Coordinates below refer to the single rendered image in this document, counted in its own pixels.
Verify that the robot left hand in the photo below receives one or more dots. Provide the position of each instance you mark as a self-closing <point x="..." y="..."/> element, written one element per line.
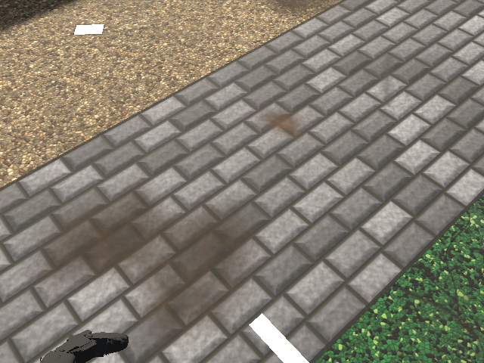
<point x="85" y="346"/>

